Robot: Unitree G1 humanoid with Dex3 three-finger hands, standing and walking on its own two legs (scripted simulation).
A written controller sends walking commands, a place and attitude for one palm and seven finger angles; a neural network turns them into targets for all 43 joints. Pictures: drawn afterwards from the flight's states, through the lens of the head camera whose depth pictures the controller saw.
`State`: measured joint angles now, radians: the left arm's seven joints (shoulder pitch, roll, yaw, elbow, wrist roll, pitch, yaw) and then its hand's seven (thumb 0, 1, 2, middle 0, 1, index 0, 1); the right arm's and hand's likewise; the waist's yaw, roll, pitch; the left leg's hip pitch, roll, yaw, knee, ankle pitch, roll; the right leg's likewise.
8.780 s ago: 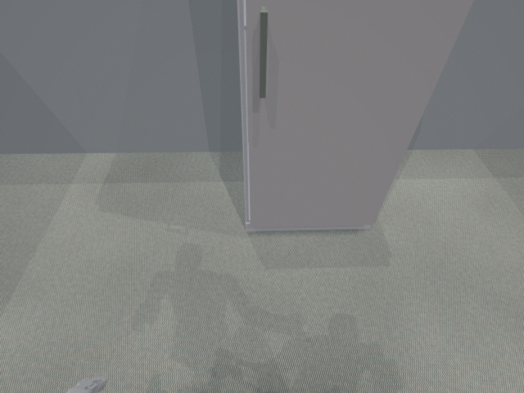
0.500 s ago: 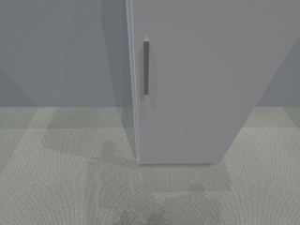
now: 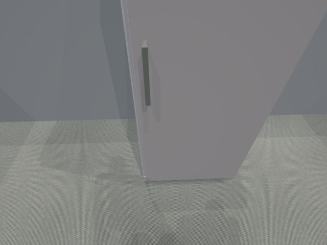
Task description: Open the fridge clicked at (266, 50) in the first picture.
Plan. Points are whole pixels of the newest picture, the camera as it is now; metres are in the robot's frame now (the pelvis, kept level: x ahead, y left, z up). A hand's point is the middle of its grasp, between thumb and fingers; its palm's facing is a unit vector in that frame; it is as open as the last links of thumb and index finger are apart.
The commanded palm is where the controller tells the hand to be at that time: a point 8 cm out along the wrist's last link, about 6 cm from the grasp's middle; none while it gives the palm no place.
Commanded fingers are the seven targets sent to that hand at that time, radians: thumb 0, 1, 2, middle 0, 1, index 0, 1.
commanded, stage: look again from close up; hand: left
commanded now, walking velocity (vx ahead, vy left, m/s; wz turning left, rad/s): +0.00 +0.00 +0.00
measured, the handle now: (146, 75) +0.61 +0.09 +0.11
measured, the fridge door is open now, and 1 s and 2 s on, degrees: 0 0 0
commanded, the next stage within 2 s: shuffle to correct the standing spot in 0.94 s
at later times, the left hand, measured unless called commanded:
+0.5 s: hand out of the picture -0.02 +0.13 -0.17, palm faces +0.07 -0.99 -0.14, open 7.3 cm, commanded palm none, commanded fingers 0.00 0.90 0.90 -0.20 -0.30 -0.20 -0.30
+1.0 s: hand out of the picture +0.00 +0.14 -0.17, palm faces +0.06 -0.98 -0.17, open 7.3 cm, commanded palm none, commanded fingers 0.00 0.90 0.90 -0.20 -0.30 -0.20 -0.30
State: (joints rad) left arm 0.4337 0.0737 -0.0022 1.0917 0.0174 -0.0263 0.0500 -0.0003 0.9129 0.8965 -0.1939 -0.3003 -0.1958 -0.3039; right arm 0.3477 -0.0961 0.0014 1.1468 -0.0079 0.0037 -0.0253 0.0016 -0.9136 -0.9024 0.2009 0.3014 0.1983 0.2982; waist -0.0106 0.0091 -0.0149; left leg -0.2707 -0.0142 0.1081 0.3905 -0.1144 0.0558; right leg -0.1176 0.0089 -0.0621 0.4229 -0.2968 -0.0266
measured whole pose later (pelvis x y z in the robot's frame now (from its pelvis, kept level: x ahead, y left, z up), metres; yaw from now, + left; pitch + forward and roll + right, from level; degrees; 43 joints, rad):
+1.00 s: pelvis +0.04 -0.01 +0.00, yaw +0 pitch +0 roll +1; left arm 0.38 0.10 -0.01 1.10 0.02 -0.02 0.05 0.00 0.91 0.90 -0.19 -0.30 -0.20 -0.30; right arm 0.29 -0.14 0.02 1.15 -0.01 -0.01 -0.04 0.01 -0.93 -0.90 0.20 0.30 0.20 0.30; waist 0.00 -0.01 0.02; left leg -0.22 -0.01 0.10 0.41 -0.19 0.04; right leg -0.03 0.01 -0.06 0.37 -0.33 -0.03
